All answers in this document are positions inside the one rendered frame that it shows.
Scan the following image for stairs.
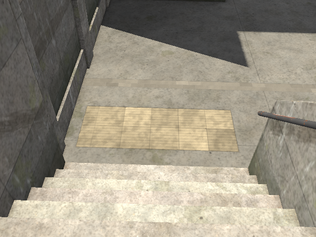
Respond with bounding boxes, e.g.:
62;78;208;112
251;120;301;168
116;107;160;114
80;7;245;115
0;162;316;237

